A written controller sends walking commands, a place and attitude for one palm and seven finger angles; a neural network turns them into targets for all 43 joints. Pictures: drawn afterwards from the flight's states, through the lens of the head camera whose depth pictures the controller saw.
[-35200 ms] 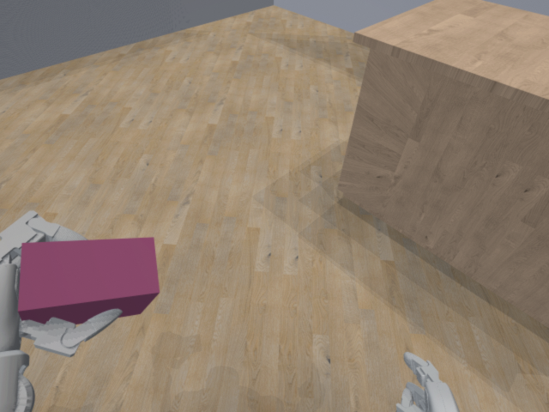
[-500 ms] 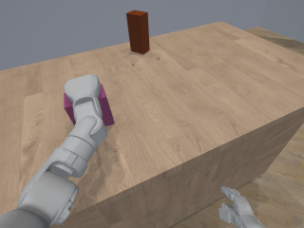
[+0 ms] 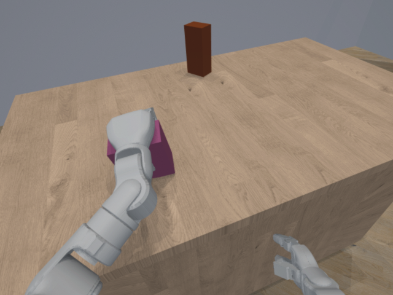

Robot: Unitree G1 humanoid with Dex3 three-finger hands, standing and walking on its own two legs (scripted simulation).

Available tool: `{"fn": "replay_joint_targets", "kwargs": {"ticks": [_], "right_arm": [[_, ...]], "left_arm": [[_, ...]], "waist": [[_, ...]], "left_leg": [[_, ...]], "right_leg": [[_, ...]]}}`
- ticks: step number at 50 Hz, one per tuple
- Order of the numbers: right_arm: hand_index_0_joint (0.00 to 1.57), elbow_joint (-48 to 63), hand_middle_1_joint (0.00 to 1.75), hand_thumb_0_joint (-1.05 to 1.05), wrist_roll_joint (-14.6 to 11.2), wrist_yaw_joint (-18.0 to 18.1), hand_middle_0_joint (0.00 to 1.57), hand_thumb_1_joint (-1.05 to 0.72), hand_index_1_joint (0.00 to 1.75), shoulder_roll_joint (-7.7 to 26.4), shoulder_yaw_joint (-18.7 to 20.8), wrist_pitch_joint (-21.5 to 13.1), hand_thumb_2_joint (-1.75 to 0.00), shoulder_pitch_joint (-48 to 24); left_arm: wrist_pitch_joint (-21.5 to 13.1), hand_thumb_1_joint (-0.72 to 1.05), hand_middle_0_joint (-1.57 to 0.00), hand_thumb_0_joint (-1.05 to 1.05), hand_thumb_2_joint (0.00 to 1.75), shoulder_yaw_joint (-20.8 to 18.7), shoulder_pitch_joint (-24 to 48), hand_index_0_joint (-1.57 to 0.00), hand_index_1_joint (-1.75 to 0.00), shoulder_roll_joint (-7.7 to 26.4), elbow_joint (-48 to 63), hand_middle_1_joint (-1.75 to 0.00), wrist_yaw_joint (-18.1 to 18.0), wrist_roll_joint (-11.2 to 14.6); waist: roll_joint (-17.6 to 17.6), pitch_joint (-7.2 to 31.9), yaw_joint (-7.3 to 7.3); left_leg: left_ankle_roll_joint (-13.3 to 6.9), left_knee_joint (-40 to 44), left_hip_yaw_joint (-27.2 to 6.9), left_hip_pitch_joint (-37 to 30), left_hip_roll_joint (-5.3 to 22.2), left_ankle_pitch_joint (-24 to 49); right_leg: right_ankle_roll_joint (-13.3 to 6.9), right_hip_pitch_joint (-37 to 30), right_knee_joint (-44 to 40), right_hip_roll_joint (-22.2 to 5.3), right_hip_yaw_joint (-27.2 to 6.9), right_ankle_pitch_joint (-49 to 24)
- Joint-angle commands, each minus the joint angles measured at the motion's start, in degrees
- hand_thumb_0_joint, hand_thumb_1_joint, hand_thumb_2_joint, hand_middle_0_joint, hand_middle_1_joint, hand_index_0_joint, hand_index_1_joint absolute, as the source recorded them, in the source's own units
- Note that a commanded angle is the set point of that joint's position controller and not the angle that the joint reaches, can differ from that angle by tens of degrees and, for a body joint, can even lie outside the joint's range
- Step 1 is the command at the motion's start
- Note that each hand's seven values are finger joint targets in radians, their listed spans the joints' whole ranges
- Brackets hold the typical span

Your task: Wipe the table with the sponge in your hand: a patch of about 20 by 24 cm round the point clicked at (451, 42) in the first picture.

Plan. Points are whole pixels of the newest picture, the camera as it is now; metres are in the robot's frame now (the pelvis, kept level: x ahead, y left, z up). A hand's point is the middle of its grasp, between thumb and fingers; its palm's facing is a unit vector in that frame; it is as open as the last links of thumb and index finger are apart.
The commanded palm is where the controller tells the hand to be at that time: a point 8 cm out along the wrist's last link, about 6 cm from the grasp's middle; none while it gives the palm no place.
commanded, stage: wipe back along the third lane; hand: left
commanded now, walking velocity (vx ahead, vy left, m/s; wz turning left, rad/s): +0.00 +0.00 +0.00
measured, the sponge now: (146, 158) +0.36 +0.17 +0.11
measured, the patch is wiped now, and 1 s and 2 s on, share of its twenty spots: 0.90 0.90 0.90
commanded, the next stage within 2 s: slide back across to the middle lane in 0.60 s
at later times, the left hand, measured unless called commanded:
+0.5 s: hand (152, 160) +0.31 +0.13 +0.16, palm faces +0.27 -0.18 -0.95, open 10.1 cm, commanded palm +0.26 +0.11 +0.18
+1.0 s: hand (153, 173) +0.28 +0.12 +0.17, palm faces +0.29 -0.27 -0.92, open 10.1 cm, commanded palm +0.22 +0.14 +0.21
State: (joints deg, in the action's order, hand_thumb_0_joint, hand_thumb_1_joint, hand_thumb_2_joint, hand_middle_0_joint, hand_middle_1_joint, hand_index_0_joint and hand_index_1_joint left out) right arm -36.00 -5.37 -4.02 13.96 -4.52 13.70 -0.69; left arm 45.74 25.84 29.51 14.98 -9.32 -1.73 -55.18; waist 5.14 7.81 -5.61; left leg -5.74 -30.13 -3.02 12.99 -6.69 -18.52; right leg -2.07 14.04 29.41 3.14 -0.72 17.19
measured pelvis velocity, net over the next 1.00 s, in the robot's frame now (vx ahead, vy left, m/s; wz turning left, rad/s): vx -0.02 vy -0.08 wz -0.07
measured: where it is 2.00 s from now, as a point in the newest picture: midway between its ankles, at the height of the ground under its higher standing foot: outside the picture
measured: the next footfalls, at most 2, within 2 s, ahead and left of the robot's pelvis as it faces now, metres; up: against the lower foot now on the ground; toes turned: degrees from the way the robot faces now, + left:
none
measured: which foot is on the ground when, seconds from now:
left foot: down 0.00-1.00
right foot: down 0.00-1.00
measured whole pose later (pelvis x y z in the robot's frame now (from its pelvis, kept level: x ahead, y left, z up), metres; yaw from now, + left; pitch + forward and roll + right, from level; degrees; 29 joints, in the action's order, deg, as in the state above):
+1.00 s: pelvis -0.02 -0.08 +0.00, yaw -4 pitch -2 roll +2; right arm -34.3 -5.0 0.0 15.3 -4.2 12.6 -1.9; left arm 42.2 10.6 5.8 23.0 15.6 -1.1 -46.6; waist 5.2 5.4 -4.2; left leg -0.8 -29.7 -1.2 9.0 -1.2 -17.7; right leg -8.2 11.2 29.1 8.7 -2.3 15.0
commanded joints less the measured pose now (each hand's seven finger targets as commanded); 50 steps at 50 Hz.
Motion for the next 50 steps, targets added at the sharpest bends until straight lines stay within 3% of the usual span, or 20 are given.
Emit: {"fn": "replay_joint_targets", "kwargs": {"ticks": [1,4,5,9,10,13,15,19,20,23,28,30,31,34,40,41,42,45,49,50], "right_arm": [[0.20,11.01,0.30,0.00,-0.41,-0.25,0.20,-0.90,0.30,5.61,2.36,-2.30,-0.90,-13.93],[0.20,11.43,0.30,0.00,-0.52,-0.32,0.20,-0.90,0.30,5.54,2.25,-1.79,-0.90,-14.08],[0.20,11.78,0.30,0.00,-0.55,-0.19,0.20,-0.90,0.30,5.65,2.23,-1.64,-0.90,-14.43],[0.20,12.03,0.30,0.00,-0.72,-0.01,0.20,-0.90,0.30,5.55,2.06,-1.20,-0.90,-14.64],[0.20,12.23,0.30,0.00,-0.76,0.27,0.20,-0.90,0.30,5.53,2.09,-1.12,-0.90,-14.80],[0.20,12.21,0.30,0.00,-0.86,0.77,0.20,-0.90,0.30,5.53,1.97,-0.96,-0.90,-14.98],[0.20,12.57,0.30,0.00,-0.79,1.20,0.20,-0.90,0.30,5.62,1.90,-1.02,-0.90,-15.32],[0.20,12.20,0.30,0.00,-1.01,1.80,0.20,-0.90,0.30,5.73,1.88,-1.26,-0.90,-15.36],[0.20,12.48,0.30,0.00,-1.17,1.97,0.20,-0.90,0.30,5.70,1.92,-1.44,-0.90,-15.44],[0.20,12.24,0.30,0.00,-1.15,2.00,0.20,-0.90,0.30,5.67,2.00,-2.05,-0.90,-15.33],[0.20,12.30,0.30,0.00,-1.07,1.71,0.20,-0.90,0.30,5.81,2.27,-2.68,-0.90,-15.61],[0.20,12.39,0.30,0.00,-1.01,1.89,0.20,-0.90,0.30,5.93,2.26,-2.76,-0.90,-16.20],[0.20,12.40,0.30,0.00,-1.03,1.85,0.20,-0.90,0.30,5.74,2.20,-2.92,-0.90,-16.34],[0.20,12.37,0.30,0.00,-1.00,1.98,0.20,-0.90,0.30,5.74,2.26,-3.03,-0.90,-16.63],[0.20,12.25,0.30,0.00,-0.46,2.96,0.20,-0.90,0.30,5.92,2.44,-3.64,-0.90,-16.82],[0.20,12.63,0.30,0.00,-0.38,3.09,0.20,-0.90,0.30,5.51,2.22,-3.82,-0.90,-17.09],[0.20,12.43,0.30,0.00,-0.34,3.19,0.20,-0.90,0.30,5.38,2.16,-3.94,-0.90,-16.69],[0.20,12.36,0.30,0.00,-0.04,3.79,0.20,-0.90,0.30,5.73,2.24,-3.94,-0.90,-16.65],[0.20,12.38,0.30,0.00,0.32,4.63,0.20,-0.90,0.30,5.43,1.89,-4.14,-0.90,-16.73],[0.20,12.15,0.30,0.00,0.49,4.99,0.20,-0.90,0.30,5.79,1.96,-4.26,-0.90,-16.41]], "left_arm": [[-0.09,0.10,-1.20,0.00,1.30,0.36,7.66,-1.20,-1.60,-5.24,8.02,-1.60,2.59,5.09],[-0.15,0.10,-1.20,0.00,1.30,0.39,5.50,-1.20,-1.60,-5.11,9.42,-1.60,2.32,5.16],[-0.46,0.10,-1.20,0.00,1.30,-2.28,4.37,-1.20,-1.60,-2.99,10.49,-1.60,2.00,5.82],[-0.26,0.10,-1.20,0.00,1.30,-1.23,3.46,-1.20,-1.60,-3.27,11.60,-1.60,1.39,5.60],[-0.55,0.10,-1.20,0.00,1.30,-4.72,1.98,-1.20,-1.60,-0.50,12.65,-1.60,0.92,6.23],[-0.17,0.10,-1.20,0.00,1.30,-2.89,1.55,-1.20,-1.60,-1.75,12.77,-1.60,0.71,6.03],[-0.27,0.10,-1.20,0.00,1.30,-5.91,0.32,-1.20,-1.60,0.92,13.63,-1.60,0.27,6.47],[0.19,0.10,-1.20,0.00,1.30,-3.71,1.41,-1.20,-1.60,-0.47,13.05,-1.60,0.28,6.22],[-0.14,0.10,-1.20,0.00,1.30,-6.21,0.80,-1.20,-1.60,1.71,14.24,-1.60,0.04,6.73],[-0.07,0.10,-1.20,0.00,1.30,-3.09,-0.26,-1.20,-1.60,-1.05,13.08,-1.60,0.28,6.58],[-0.27,0.10,-1.20,0.00,1.30,-4.41,-4.59,-1.20,-1.60,0.43,14.47,-1.60,0.50,6.83],[-0.47,0.10,-1.20,0.00,1.30,-7.31,-6.47,-1.20,-1.60,3.18,15.95,-1.60,0.54,7.33],[-0.49,0.10,-1.20,0.00,1.30,-5.30,-6.69,-1.20,-1.60,1.24,16.36,-1.60,0.67,7.34],[-0.67,0.10,-1.20,0.00,1.30,-5.75,-10.05,-1.20,-1.60,1.69,18.34,-1.60,1.19,7.78],[-1.64,0.10,-1.20,0.00,1.30,-13.32,-11.97,-1.20,-1.60,9.87,24.51,-1.60,0.99,7.67],[-1.65,0.10,-1.20,0.00,1.30,-12.63,-11.72,-1.20,-1.60,8.97,25.75,-1.60,1.12,7.75],[-1.77,0.10,-1.20,0.00,1.30,-13.73,-14.87,-1.20,-1.60,9.68,24.92,-1.60,1.32,8.33],[-2.53,0.10,-1.20,0.00,1.30,-17.98,-15.20,-1.20,-1.60,14.39,29.55,-1.60,1.47,8.53],[-2.92,0.10,-1.20,0.00,1.30,-21.03,-17.60,-1.20,-1.60,17.24,31.19,-1.60,1.89,9.26],[-3.16,0.10,-1.20,0.00,1.30,-23.57,-16.61,-1.20,-1.60,20.59,31.59,-1.60,1.83,9.24]], "waist": [[-7.80,9.48,1.93],[-8.08,8.05,1.88],[-8.96,7.65,1.62],[-7.89,5.39,1.80],[-8.49,5.17,1.45],[-8.16,3.94,1.91],[-7.75,4.01,1.41],[-7.79,2.99,2.37],[-7.20,3.23,2.08],[-7.32,3.27,2.42],[-9.84,4.44,1.89],[-10.56,4.14,1.52],[-10.29,4.04,1.82],[-10.83,3.55,1.72],[-9.66,5.31,0.73],[-8.68,6.30,0.72],[-10.15,4.87,0.63],[-8.80,5.12,0.38],[-8.07,4.47,0.10],[-7.77,3.53,0.07]], "left_leg": [[4.61,2.45,-2.69,-5.12,7.83,28.02],[4.41,2.89,-2.17,-3.98,7.65,25.35],[4.47,3.24,-2.70,-3.12,8.06,23.80],[3.89,4.02,-1.56,-1.68,7.48,19.16],[3.70,4.26,-1.82,-0.99,7.60,18.20],[3.51,4.54,-0.89,-0.46,7.17,16.04],[3.27,4.81,-1.04,0.43,7.02,14.49],[3.11,4.93,-0.18,0.72,6.62,12.85],[3.00,5.15,-0.53,0.82,6.77,11.83],[2.85,4.72,0.10,0.74,6.22,11.68],[2.59,3.91,0.94,1.63,5.62,12.59],[2.55,3.93,0.99,2.39,5.61,12.18],[2.51,3.60,1.45,2.46,5.43,12.47],[2.48,3.13,1.81,2.07,5.22,13.59],[2.50,2.02,2.02,1.51,4.78,14.79],[2.43,2.02,2.24,1.74,4.61,15.31],[2.52,1.78,2.05,2.26,4.61,15.28],[2.58,1.48,1.95,1.35,4.56,15.19],[2.87,1.14,1.62,2.01,4.24,14.14],[2.86,0.87,1.45,1.76,4.29,13.38]], "right_leg": [[-3.21,-2.98,0.96,-0.52,2.94,-19.67],[-3.25,-3.12,0.68,-0.37,2.70,-18.76],[-3.47,-3.19,0.62,-0.20,2.15,-17.70],[-3.30,-3.28,-0.13,-0.33,1.75,-15.23],[-3.50,-3.90,-0.62,-0.10,0.75,-14.99],[-3.09,-4.06,-1.42,-0.47,0.42,-13.69],[-3.27,-4.86,-2.08,-0.29,-0.94,-12.69],[-2.76,-4.80,-3.15,-0.72,-1.34,-11.27],[-2.92,-4.85,-3.53,-0.60,-2.40,-10.05],[-2.51,-5.32,-3.94,-0.85,-2.44,-10.35],[-1.84,-8.38,-4.36,-1.21,-4.17,-13.68],[-1.59,-9.12,-4.91,-1.25,-5.48,-13.79],[-1.32,-9.48,-4.68,-1.53,-5.27,-14.65],[-0.95,-10.01,-4.96,-1.57,-6.36,-17.73],[-0.74,-12.39,-4.60,-1.95,-9.61,-21.31],[-0.61,-13.44,-4.07,-2.24,-9.16,-22.61],[-0.25,-13.47,-4.29,-2.28,-9.75,-23.79],[-0.32,-13.28,-4.56,-2.46,-11.64,-24.25],[0.18,-13.70,-5.02,-3.19,-13.63,-24.27],[-0.06,-12.40,-5.87,-3.16,-14.78,-21.57]]}}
